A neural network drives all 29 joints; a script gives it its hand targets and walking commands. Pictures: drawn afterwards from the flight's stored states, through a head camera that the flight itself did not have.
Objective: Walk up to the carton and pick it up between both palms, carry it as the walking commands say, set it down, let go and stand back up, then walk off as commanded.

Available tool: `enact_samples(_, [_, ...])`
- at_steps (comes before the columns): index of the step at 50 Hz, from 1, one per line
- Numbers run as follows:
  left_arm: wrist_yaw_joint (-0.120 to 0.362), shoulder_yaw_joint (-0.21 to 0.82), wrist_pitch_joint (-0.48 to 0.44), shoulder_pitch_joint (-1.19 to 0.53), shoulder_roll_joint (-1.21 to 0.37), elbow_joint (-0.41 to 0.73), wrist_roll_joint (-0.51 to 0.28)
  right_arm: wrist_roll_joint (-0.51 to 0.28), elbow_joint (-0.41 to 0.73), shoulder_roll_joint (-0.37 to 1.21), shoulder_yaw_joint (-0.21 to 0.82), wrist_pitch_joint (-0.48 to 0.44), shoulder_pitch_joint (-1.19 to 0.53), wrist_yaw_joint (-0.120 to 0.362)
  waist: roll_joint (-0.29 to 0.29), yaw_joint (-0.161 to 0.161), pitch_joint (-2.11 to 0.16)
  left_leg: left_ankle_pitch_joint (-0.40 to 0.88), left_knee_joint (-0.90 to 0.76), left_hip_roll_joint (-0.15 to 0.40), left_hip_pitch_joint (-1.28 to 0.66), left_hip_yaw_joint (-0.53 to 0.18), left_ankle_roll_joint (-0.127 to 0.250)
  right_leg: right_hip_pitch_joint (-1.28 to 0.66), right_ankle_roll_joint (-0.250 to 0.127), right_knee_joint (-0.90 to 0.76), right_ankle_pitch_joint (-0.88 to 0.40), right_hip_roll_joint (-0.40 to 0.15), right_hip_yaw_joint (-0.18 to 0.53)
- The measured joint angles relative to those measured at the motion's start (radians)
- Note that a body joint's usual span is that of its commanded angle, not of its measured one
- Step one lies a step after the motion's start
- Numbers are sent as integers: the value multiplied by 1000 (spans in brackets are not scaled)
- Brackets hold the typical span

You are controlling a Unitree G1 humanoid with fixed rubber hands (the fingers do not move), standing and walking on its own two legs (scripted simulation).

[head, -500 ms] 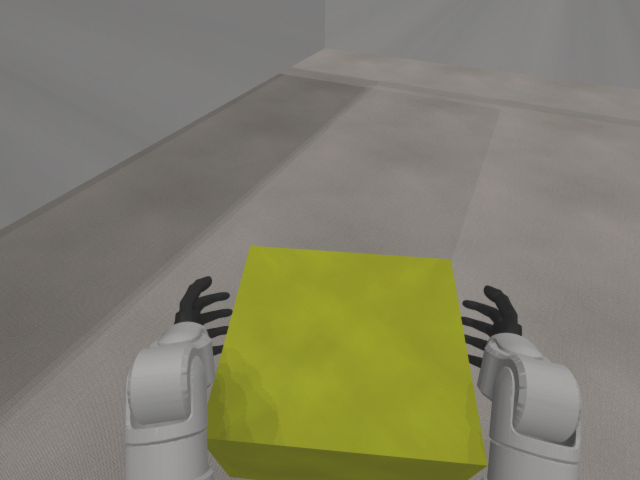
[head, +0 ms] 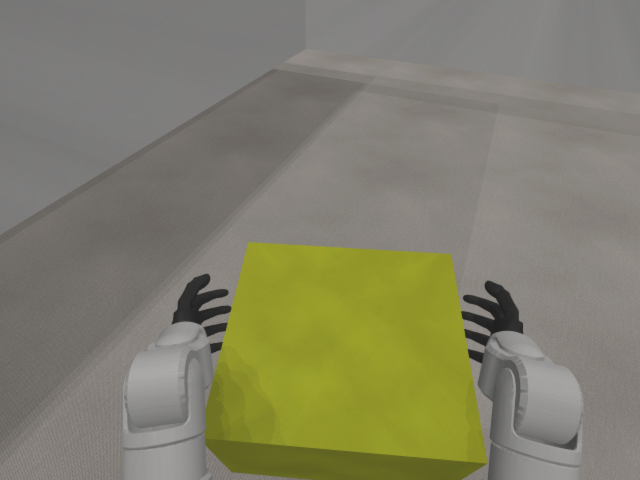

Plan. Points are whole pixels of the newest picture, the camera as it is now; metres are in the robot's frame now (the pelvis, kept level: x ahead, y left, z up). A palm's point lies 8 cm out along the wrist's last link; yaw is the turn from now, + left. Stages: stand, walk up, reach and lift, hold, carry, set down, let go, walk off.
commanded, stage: carry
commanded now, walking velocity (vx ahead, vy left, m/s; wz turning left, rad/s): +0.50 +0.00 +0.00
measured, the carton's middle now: (341, 362) +0.29 -0.01 +0.02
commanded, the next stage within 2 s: none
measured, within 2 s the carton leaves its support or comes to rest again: neither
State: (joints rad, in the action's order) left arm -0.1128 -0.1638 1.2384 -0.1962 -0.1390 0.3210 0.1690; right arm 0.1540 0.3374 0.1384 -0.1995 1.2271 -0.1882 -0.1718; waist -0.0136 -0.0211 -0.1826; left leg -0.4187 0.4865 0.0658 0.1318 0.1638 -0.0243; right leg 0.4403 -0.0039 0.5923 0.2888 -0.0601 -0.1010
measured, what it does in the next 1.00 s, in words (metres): walks ahead: left foot, then right foot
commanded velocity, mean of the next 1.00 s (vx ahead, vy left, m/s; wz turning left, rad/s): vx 0.50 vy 0.00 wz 0.00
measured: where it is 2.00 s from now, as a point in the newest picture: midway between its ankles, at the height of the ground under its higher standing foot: (307, 269)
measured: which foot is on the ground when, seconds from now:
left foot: down 0.00-0.02, up 0.04-0.26, down 0.28-0.64, up 0.66-0.88, down 0.90-1.00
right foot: down 0.00-0.30, up 0.32-0.58, down 0.60-0.92, up 0.94-1.00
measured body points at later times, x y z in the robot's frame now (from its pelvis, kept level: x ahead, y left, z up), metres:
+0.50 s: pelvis +0.33 +0.02 +0.01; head +0.33 +0.03 +0.46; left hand +0.61 +0.19 +0.10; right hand +0.61 -0.16 +0.11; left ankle +0.24 +0.10 -0.73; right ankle +0.29 -0.10 -0.68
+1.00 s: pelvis +0.67 +0.05 +0.00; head +0.67 +0.07 +0.45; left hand +0.95 +0.22 +0.09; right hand +0.94 -0.14 +0.11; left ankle +0.67 +0.12 -0.73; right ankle +0.52 -0.08 -0.67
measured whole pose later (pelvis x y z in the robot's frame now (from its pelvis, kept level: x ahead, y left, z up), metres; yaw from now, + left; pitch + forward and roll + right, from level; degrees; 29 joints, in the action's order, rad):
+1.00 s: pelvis +0.67 +0.05 +0.00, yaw +0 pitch +6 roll -2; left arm -0.12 -0.15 1.24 -0.18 -0.14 0.39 0.16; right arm 0.15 0.41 0.14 -0.19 1.22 -0.18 -0.17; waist -0.02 -0.01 -0.12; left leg -0.28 0.56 0.05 0.40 0.16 0.06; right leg 0.29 0.03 0.91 0.44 -0.05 -0.12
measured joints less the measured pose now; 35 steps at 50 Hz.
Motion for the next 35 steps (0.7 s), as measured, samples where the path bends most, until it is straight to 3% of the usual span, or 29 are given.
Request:
enact_samples(1, [0, 3, -1, 0, 0, 0, 0, 0, 4, 0, 0, 1, 0, -4, 8, 0, 0, -31, 47, 11, -3, 0, -3, -15, -1, 8, -79, 1, -9])
enact_samples(5, [-1, 6, -2, 2, 0, 0, 0, 0, 6, -1, 0, 3, 0, -4, 23, 5, 2, -54, 463, 4, 203, -14, -3, -58, -12, 13, 42, 3, -35])
enact_samples(7, [-1, 6, -2, 2, 0, 0, -1, 0, 7, -1, 0, 3, 0, -5, 26, 4, 4, -56, 519, -10, 309, -16, -3, -94, -8, -36, 52, 3, -43])
enact_samples(11, [-1, 7, -5, 2, -1, 27, -9, -3, 38, -1, 1, 1, 0, -3, 17, 5, 27, -42, 363, -15, 429, -18, -3, -198, 5, -118, 84, 5, -53])
enact_samples(14, [-1, 11, -7, 3, -1, 52, -11, -6, 61, -1, 2, -4, 1, 0, 8, 5, 39, 160, 112, -16, 405, -19, 1, -282, 24, -117, 147, 4, -49])
enact_samples(15, [-4, 11, -8, 4, 0, 57, -11, -6, 61, -1, 6, -8, 4, 1, -7, 5, 40, 234, 106, -21, 378, -7, 30, -288, 25, -64, 174, -9, -44])
enact_samples(17, [-6, 11, -8, 9, 1, 57, -12, -6, 61, -1, 10, -9, 6, 1, -23, 3, 42, 176, 115, -26, 324, 11, 72, -226, 25, 160, 182, -16, -25])
enact_samples(19, [-5, 11, -8, 9, 2, 58, -12, -6, 61, -1, 10, -8, 6, 1, -11, 3, 42, 118, 92, -20, 268, 13, 79, -136, 25, 360, 183, 2, -16])
enact_samples(21, [-5, 11, -8, 9, 2, 58, -12, -6, 61, 0, 10, -8, 5, 1, -7, 4, 41, 101, 41, -20, 200, 14, 68, -67, 25, 414, 185, 5, -14])
enact_samples(24, [-5, 11, -8, 9, 2, 59, -12, -6, 61, 0, 10, -8, 5, 1, -2, 5, 45, 77, -32, -20, 92, 15, 60, 20, 25, 362, 182, 5, -8])
enact_samples(29, [-6, 11, -7, 9, 2, 59, -12, -6, 61, 0, 10, -8, 6, 2, 5, 6, 51, -17, -77, -20, -82, 16, 25, 54, 25, 38, 39, 5, -25])
enact_samples(31, [-6, 14, -8, 11, 1, 60, -12, -6, 64, -1, 10, -6, 7, 0, 15, 6, 52, -81, 4, -5, -107, 16, 14, 31, 8, 5, -127, 8, -43])
enact_samples(35, [-7, 16, -2, 13, 1, 60, -12, -6, 65, -2, 10, 1, 7, -1, 28, 10, 55, -72, 524, 2, 160, -28, 14, -3, -26, 30, -1, 10, -56])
